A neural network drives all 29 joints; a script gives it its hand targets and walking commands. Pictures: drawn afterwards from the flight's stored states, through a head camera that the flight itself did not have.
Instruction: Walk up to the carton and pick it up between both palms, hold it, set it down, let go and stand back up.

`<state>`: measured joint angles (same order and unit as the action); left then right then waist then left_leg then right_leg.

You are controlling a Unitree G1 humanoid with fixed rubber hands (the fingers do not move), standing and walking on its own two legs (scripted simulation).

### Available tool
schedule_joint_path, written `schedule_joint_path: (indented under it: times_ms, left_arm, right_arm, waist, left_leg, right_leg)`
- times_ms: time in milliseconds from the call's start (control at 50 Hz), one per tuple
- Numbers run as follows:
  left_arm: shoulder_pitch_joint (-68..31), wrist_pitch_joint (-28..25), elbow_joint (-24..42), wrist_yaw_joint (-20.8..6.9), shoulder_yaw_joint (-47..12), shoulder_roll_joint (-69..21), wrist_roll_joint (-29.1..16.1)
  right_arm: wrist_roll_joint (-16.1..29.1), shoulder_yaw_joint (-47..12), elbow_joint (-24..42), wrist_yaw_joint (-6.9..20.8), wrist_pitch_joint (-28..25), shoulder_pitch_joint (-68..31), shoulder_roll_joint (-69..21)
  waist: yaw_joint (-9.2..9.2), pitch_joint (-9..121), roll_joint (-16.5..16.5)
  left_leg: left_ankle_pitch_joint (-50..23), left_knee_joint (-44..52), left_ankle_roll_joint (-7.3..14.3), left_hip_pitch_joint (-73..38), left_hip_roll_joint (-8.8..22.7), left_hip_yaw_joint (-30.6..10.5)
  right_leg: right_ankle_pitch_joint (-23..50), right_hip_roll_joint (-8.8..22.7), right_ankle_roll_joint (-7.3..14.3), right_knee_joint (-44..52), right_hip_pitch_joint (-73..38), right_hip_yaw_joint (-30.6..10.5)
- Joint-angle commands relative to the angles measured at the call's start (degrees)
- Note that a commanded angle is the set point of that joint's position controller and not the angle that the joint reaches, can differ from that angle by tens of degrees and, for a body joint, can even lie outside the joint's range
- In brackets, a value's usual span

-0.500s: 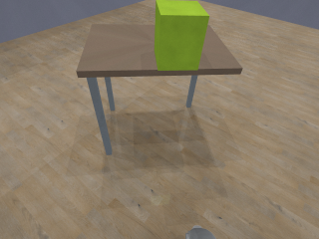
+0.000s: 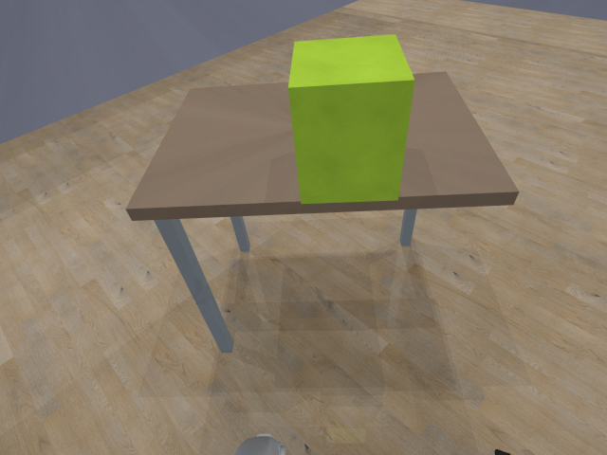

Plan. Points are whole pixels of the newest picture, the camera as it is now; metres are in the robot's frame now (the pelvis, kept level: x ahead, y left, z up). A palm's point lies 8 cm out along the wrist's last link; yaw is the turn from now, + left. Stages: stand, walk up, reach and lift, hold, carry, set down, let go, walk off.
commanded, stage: walk up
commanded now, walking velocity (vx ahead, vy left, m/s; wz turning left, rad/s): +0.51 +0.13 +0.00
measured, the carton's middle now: (346, 121) +0.72 -0.02 +0.09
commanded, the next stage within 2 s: none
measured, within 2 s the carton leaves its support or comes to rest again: neither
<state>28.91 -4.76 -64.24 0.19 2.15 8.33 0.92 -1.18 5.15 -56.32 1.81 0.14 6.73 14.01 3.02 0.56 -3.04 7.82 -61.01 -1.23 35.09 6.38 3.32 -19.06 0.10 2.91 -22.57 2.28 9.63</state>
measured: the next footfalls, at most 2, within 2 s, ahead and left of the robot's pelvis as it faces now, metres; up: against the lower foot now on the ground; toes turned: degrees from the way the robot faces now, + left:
left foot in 0.26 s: +0.35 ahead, +0.16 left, +0.00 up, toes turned +8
right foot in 0.76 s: +0.41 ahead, -0.09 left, +0.00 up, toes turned -8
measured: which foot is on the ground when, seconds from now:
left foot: up 0.00-0.24, down 0.26-0.78, up 0.80-1.00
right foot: down 0.00-0.32, up 0.34-0.74, down 0.76-1.00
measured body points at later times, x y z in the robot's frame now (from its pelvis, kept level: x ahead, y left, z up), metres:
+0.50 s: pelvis +0.25 +0.06 +0.00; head +0.28 +0.07 +0.45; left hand +0.30 +0.31 -0.16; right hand +0.27 -0.18 -0.15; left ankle +0.31 +0.15 -0.74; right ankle +0.20 -0.06 -0.65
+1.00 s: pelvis +0.33 -0.02 +0.00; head +0.35 -0.04 +0.45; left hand +0.42 +0.20 -0.14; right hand +0.34 -0.25 -0.17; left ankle +0.31 +0.12 -0.72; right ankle +0.37 -0.08 -0.74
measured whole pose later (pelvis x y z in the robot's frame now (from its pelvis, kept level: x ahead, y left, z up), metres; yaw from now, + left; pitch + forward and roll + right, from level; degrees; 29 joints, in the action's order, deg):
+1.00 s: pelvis +0.33 -0.02 +0.00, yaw -1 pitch +0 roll +1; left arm 10.0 -2.4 -57.7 2.8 0.2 6.9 0.7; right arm -1.1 2.1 -62.5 -1.3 2.7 13.7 9.9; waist -0.5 -1.9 -2.0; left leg 26.8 -39.5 -0.5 15.5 3.1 2.2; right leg -10.2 -0.9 5.2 -25.4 15.4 8.1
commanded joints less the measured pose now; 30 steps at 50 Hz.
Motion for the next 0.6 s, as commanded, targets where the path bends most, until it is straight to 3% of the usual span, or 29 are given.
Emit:
schedule_joint_path:
  times_ms: [0,60,140,180,220,240,260,280,300,320,340,360,380,400,420,460,480,540,580]
  left_arm:
    - [1.9,-2.0,4.2,0.4,0.1,5.5,0.1]
    - [3.1,-1.8,3.9,0.7,0.7,7.1,0.4]
    - [6.3,-1.3,2.6,1.2,1.1,7.7,0.2]
    - [5.2,-1.1,2.5,1.7,1.8,9.8,0.1]
    - [3.4,-0.7,2.2,2.1,2.6,11.8,-0.6]
    - [2.8,-0.5,2.3,2.2,2.6,11.7,-1.1]
    - [7.6,0.1,-0.3,2.3,1.8,8.4,-2.8]
    - [12.7,0.8,0.4,2.3,1.0,2.9,-4.1]
    - [15.9,1.4,-0.2,2.3,1.6,3.4,-4.3]
    - [8.6,1.6,0.4,1.9,2.2,6.5,-3.7]
    - [-0.8,0.9,2.9,1.4,2.2,6.1,-2.9]
    - [-6.5,0.4,4.5,0.9,2.2,4.6,-1.7]
    - [-10.5,0.3,6.0,0.4,1.7,2.0,-0.7]
    - [-12.4,0.8,7.0,0.2,1.3,0.6,-0.2]
    - [-10.4,1.6,6.5,0.2,1.0,-0.9,-0.3]
    - [-4.5,3.4,4.8,0.4,1.0,-1.5,-0.7]
    - [-4.2,4.1,4.9,0.5,1.3,-0.8,-0.3]
    - [-10.5,5.0,7.4,0.0,1.2,-0.1,0.2]
    - [-13.6,4.9,8.8,-0.7,1.0,1.3,0.1]
  right_arm:
    - [0.0,-1.3,4.6,1.4,-0.1,-4.9,-0.6]
    - [0.1,-1.8,5.9,1.8,-1.0,-8.9,-0.7]
    - [0.5,-2.2,7.2,1.3,-2.2,-12.9,-0.2]
    - [0.1,-1.9,6.2,0.6,-2.7,-9.0,0.2]
    - [-0.2,-0.8,2.0,-0.3,-3.6,2.3,1.9]
    - [-0.3,-0.2,-1.6,-0.7,-4.1,11.7,3.2]
    - [-1.8,0.7,-1.8,-1.3,-5.5,20.3,7.1]
    - [-1.9,2.3,-3.4,-1.6,-5.6,25.9,13.4]
    - [-0.2,2.6,-3.7,-1.8,-4.5,23.0,14.2]
    - [0.1,2.1,-2.7,-2.0,-4.0,17.8,10.1]
    - [0.5,1.5,-2.4,-2.4,-4.4,16.1,8.3]
    - [0.3,0.0,-2.8,-2.9,-5.0,16.6,5.0]
    - [0.7,-1.2,-4.7,-3.3,-5.3,17.7,2.0]
    - [0.7,-1.8,-5.7,-3.4,-5.2,17.1,-0.1]
    - [0.3,-1.8,-5.4,-3.3,-5.2,14.9,0.1]
    - [-0.1,-2.2,-3.3,-2.9,-5.4,8.8,0.6]
    - [-0.2,-2.5,-2.9,-2.6,-5.5,7.9,0.6]
    - [-0.5,-2.3,-3.1,-2.1,-5.3,8.7,1.0]
    - [-0.9,-2.2,-3.9,-2.0,-4.9,10.4,2.4]
  waist:
    - [-0.99,-12.5,9.1]
    - [-0.08,-13.1,6.1]
    - [2.22,-12.8,8.3]
    - [0.29,-10.3,10.6]
    - [-4.08,-3.6,10.5]
    - [-7.72,1.1,8.2]
    - [-12.04,12.4,6.4]
    - [-11.29,21.4,-8.0]
    - [-8.87,25.8,-11.0]
    - [-8.29,23.0,-3.3]
    - [-8.45,18.1,1.2]
    - [-8.52,13.9,2.1]
    - [-8.69,8.3,-0.1]
    - [-7.93,3.1,-2.6]
    - [-6.11,1.6,-5.4]
    - [-1.57,-0.4,-5.7]
    - [-0.74,-1.1,-4.5]
    - [-1.11,-4.2,-6.0]
    - [-1.62,-5.1,-6.8]
  left_leg:
    - [-5.4,6.8,-0.4,7.6,3.0,-0.9]
    - [-6.5,15.0,-0.4,9.8,1.6,1.0]
    - [-4.8,25.7,0.7,5.3,-0.5,3.6]
    - [-1.9,30.7,2.4,-2.7,-3.2,5.2]
    - [-3.2,33.2,4.4,-15.8,-6.0,6.5]
    - [-9.8,35.4,5.7,-27.3,-6.6,7.1]
    - [-25.1,30.4,7.6,-48.6,3.6,-3.7]
    - [-35.0,32.4,14.7,-64.8,22.7,-26.9]
    - [-31.6,36.5,21.8,-64.4,27.9,-36.3]
    - [-29.4,39.3,19.9,-56.6,26.9,-32.2]
    - [-43.3,39.2,15.8,-49.9,21.9,-23.6]
    - [-52.9,37.4,11.9,-43.8,17.8,-17.2]
    - [-52.2,37.9,10.2,-35.9,13.8,-14.0]
    - [-46.1,39.8,8.7,-29.8,11.6,-11.2]
    - [-41.3,41.3,8.3,-27.2,11.4,-9.3]
    - [-34.0,44.1,8.8,-22.3,11.1,-4.1]
    - [-30.8,45.5,9.5,-19.0,11.0,-3.5]
    - [-12.3,49.5,8.8,-10.8,8.8,-2.6]
    - [-0.7,51.8,8.9,-11.6,9.1,-3.9]
  right_leg:
    - [25.4,19.8,3.5,14.9,7.0,-14.5]
    - [28.7,18.4,3.9,14.7,0.2,-11.1]
    - [37.6,17.7,3.3,11.7,-5.7,-8.5]
    - [53.6,17.5,2.6,5.7,-7.1,-6.1]
    - [66.0,16.9,1.4,-7.3,-7.1,-4.3]
    - [61.3,14.6,-0.1,-17.3,-3.6,-2.1]
    - [30.6,7.1,-2.9,-32.2,8.6,0.5]
    - [-12.7,-0.1,-4.8,-50.9,25.7,0.2]
    - [-16.9,1.1,-4.7,-58.5,27.6,-6.2]
    - [-13.3,3.4,-5.1,-61.7,26.8,-8.5]
    - [-10.7,3.7,-4.1,-60.1,25.9,-9.3]
    - [-9.0,4.0,-3.1,-56.5,25.7,-10.3]
    - [-6.4,4.9,-2.8,-51.0,25.1,-10.7]
    - [-4.6,5.4,-2.8,-47.6,25.0,-11.4]
    - [-4.2,5.5,-2.7,-46.5,23.9,-11.5]
    - [-2.7,5.3,-3.0,-41.9,21.9,-9.6]
    - [-1.6,5.0,-3.4,-39.5,21.0,-8.9]
    - [3.2,5.8,-4.5,-27.9,16.0,-7.3]
    - [7.9,5.5,-5.0,-22.9,16.4,-6.3]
